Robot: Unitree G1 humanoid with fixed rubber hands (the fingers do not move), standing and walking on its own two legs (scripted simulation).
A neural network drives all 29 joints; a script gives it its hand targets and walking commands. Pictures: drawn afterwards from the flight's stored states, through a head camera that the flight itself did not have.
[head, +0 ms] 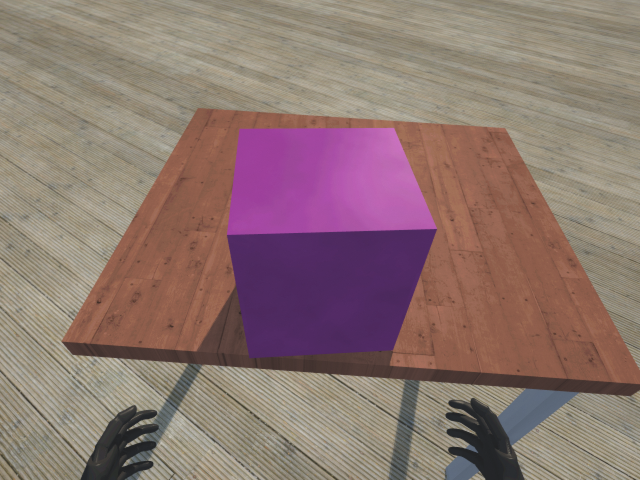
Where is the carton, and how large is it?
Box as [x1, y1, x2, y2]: [227, 128, 436, 357]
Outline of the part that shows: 239,129 227,237 249,357 392,349 436,230 436,227 394,129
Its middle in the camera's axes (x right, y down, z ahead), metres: +0.00 +0.01 +0.54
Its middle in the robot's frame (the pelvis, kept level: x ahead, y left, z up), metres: +0.41 +0.03 +0.08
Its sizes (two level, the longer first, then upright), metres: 0.210 0.200 0.250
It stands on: a table, 0.74 m high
